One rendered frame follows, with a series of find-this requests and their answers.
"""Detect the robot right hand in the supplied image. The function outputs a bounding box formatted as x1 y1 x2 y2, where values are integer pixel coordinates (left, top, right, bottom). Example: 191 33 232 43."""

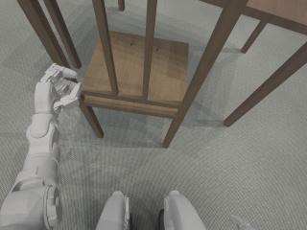
228 215 255 230

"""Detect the left robot forearm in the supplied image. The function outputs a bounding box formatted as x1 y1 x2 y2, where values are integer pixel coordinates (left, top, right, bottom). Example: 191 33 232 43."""
0 113 60 227

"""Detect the chair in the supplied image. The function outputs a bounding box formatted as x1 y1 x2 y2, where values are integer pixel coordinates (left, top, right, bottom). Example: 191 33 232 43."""
16 0 248 149

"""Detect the table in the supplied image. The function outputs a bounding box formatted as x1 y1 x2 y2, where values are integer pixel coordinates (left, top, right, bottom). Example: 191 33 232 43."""
43 0 307 127

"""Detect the robot left hand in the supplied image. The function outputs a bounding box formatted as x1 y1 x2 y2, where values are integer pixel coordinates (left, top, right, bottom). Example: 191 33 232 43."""
34 63 83 118

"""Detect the robot left shin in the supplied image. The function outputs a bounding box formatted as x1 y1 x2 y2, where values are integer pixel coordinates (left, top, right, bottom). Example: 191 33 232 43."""
113 191 130 230

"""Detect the robot left thigh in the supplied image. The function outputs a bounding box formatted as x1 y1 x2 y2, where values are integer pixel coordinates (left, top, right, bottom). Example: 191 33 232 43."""
95 195 130 230

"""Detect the robot left upper arm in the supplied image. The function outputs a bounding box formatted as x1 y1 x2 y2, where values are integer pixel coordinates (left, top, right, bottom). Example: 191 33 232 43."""
0 185 63 230

